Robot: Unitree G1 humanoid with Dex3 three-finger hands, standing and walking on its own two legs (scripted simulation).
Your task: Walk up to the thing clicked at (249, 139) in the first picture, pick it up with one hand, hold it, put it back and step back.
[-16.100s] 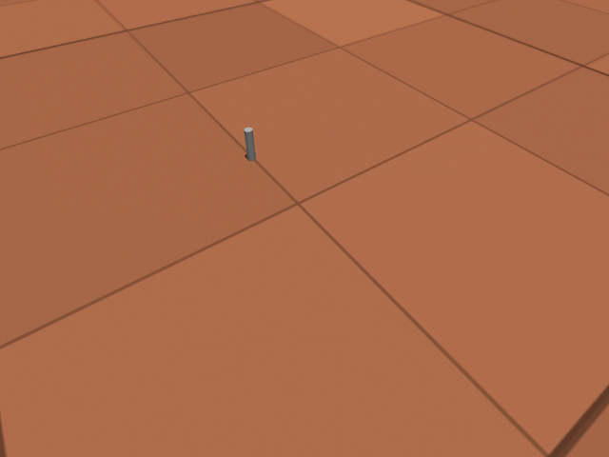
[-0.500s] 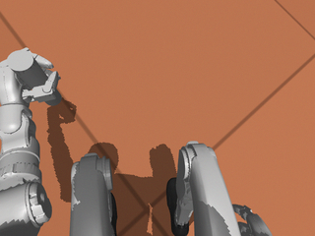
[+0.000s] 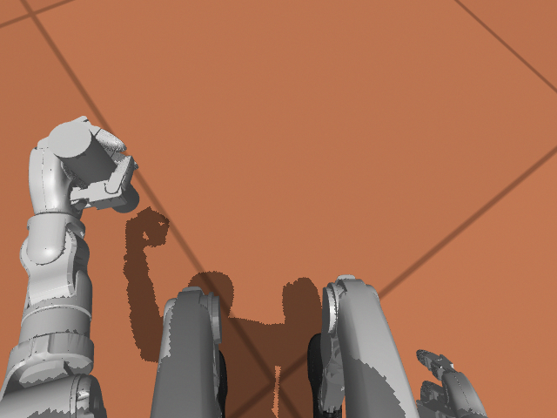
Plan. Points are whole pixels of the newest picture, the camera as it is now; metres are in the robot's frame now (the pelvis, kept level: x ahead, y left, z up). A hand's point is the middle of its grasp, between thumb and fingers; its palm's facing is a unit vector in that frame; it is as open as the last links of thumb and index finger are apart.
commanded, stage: lift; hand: left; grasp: from the side
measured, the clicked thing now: (102, 175) +0.45 +0.23 -0.02
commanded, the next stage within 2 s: hold in 1.50 s
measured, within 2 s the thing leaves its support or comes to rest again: neither
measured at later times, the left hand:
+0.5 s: hand (23, 123) +0.40 +0.21 +0.17, palm faces +0.14 -0.99 -0.03, open 5.3 cm
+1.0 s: hand out of the picture +0.39 +0.19 +0.26, palm faces +0.13 -0.99 -0.02, open 5.3 cm
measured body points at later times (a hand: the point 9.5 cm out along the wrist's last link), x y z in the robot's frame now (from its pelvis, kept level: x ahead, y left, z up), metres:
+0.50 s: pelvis +0.03 +0.00 +0.15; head +0.16 +0.03 +0.58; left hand +0.39 +0.26 +0.18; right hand +0.20 -0.24 +0.04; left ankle +0.08 +0.12 -0.42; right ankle +0.09 -0.13 -0.42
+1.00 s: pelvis +0.06 +0.00 +0.23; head +0.14 +0.02 +0.67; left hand +0.38 +0.25 +0.26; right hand +0.20 -0.23 +0.12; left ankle +0.08 +0.12 -0.42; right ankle +0.09 -0.13 -0.42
